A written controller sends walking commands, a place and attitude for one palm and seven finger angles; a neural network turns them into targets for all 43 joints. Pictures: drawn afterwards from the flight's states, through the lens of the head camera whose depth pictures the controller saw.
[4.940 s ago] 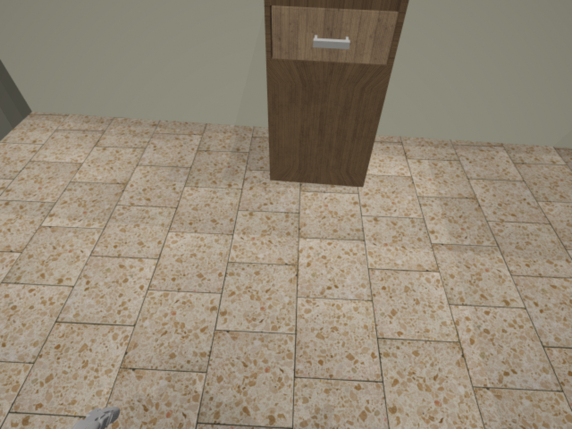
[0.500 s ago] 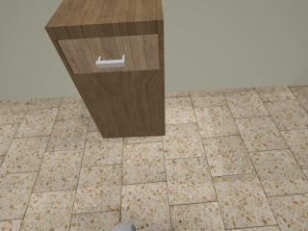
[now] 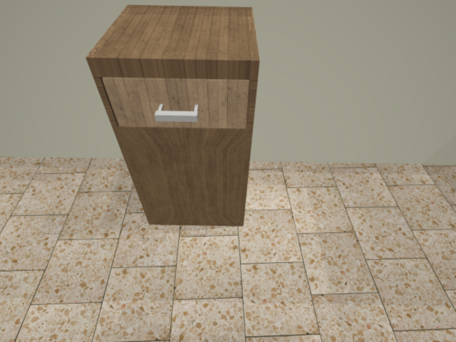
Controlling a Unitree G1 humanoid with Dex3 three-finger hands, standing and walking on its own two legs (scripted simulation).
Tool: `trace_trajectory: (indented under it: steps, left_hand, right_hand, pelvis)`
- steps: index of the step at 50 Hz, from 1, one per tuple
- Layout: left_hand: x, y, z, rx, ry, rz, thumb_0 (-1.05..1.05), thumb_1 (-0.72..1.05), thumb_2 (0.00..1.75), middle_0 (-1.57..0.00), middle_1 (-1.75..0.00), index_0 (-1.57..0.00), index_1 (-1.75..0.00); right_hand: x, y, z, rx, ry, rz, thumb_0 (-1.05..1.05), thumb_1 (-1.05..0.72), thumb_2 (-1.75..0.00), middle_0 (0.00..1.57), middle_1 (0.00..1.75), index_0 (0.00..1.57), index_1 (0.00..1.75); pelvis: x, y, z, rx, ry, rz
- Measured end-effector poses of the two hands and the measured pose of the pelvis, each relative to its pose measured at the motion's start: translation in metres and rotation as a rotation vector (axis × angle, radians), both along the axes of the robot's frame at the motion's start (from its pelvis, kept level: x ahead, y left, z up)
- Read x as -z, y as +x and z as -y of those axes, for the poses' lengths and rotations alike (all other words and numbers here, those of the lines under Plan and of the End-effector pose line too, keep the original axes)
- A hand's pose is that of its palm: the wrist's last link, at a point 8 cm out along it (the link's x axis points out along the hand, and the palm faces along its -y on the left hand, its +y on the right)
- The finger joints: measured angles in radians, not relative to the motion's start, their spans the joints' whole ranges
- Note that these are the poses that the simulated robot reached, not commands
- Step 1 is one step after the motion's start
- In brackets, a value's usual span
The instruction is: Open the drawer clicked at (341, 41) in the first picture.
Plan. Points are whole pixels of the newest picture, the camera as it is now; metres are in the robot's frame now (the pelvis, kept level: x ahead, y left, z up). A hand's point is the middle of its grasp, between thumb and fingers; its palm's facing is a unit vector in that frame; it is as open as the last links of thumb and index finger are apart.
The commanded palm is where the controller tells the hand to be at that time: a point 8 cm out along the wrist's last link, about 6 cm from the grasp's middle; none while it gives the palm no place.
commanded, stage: take the last steps up to it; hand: left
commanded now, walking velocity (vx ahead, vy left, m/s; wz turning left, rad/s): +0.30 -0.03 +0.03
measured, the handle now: (177, 111) +0.76 +0.19 -0.04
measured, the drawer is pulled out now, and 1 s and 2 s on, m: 0.00 0.00 0.00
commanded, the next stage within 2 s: come to a stop and stand still in 0.50 s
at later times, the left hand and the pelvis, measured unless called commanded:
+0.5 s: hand out of the picture +0.07 +0.14 -0.18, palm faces +0.14 -0.98 -0.12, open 7.3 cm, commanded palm none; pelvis +0.16 +0.00 -0.01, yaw +3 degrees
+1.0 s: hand (164, 267) +0.31 +0.17 -0.16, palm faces +0.03 -0.96 -0.29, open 7.3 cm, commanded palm none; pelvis +0.24 -0.03 -0.01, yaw +0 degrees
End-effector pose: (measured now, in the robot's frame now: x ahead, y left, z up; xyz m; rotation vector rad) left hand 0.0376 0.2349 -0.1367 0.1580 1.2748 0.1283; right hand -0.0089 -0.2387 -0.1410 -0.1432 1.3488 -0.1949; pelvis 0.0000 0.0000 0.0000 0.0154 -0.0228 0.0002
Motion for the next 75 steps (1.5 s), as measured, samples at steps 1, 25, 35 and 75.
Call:
trace_trajectory:
  steps: [1,25,35,75]
  left_hand:
    - [0.000,0.011,0.005,0.009,0.005,0.014,0.00,0.91,0.90,-0.20,-0.30,-0.20,-0.30]
    - [0.017,0.028,0.046,-0.179,-0.087,-0.256,0.00,0.91,0.90,-0.20,-0.30,-0.20,-0.30]
    - [0.018,0.143,0.001,-0.110,-0.044,-0.173,0.01,0.91,0.90,-0.20,-0.30,-0.20,-0.30]
    - [-0.008,0.140,0.020,-0.124,0.064,-0.067,0.00,0.91,0.90,-0.20,-0.30,-0.21,-0.30]
  right_hand:
    - [0.004,-0.007,0.004,0.013,0.007,-0.031,0.00,-0.92,-0.89,0.20,0.30,0.20,0.30]
    - [0.000,0.246,-0.009,-0.133,0.021,0.123,0.00,-0.93,-0.90,0.20,0.30,0.20,0.30]
    - [-0.009,0.298,-0.032,-0.075,-0.019,0.179,-0.02,-0.95,-0.89,0.20,0.30,0.20,0.30]
    - [-0.005,0.240,0.036,-0.094,0.010,0.070,0.00,-0.91,-0.90,0.20,0.30,0.20,0.30]
  pelvis:
    - [0.002,0.005,0.005,0.001,0.004,-0.001]
    - [0.008,0.160,0.002,-0.048,-0.042,-0.015]
    - [0.003,0.215,-0.019,-0.015,-0.005,-0.002]
    - [-0.005,0.179,0.032,-0.027,0.013,-0.029]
